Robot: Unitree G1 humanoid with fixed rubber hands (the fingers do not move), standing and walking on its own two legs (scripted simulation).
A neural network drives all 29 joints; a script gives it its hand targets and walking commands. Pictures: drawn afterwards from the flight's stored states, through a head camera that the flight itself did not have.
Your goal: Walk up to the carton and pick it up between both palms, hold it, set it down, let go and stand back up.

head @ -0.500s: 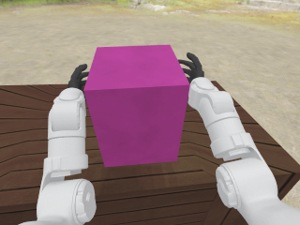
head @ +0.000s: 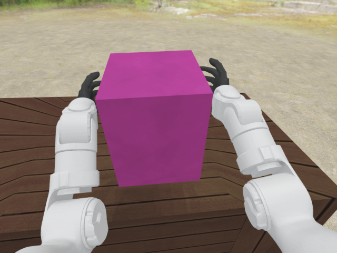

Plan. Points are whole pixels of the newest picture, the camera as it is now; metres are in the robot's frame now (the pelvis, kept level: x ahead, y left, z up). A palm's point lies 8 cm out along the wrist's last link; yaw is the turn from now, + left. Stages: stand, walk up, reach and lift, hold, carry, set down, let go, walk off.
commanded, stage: hold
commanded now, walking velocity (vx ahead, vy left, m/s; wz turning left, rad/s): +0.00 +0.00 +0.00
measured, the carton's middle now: (155, 117) +0.39 +0.01 +0.20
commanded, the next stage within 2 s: none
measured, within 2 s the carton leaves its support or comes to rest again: neither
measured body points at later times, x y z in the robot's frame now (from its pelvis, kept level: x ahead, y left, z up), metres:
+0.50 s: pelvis -0.01 +0.01 +0.00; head -0.09 +0.02 +0.44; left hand +0.37 +0.16 +0.26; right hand +0.38 -0.14 +0.28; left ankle +0.04 +0.12 -0.75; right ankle -0.02 -0.10 -0.75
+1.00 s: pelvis +0.00 +0.00 +0.00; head -0.08 +0.01 +0.44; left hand +0.38 +0.16 +0.25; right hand +0.39 -0.14 +0.28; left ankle +0.04 +0.12 -0.75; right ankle -0.02 -0.10 -0.75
